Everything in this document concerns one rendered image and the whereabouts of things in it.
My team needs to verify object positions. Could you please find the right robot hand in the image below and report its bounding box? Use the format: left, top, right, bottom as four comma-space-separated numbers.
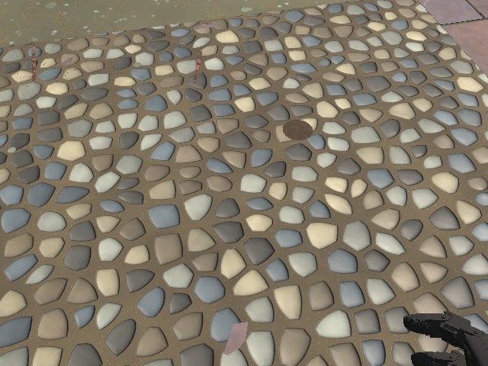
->
403, 311, 488, 366

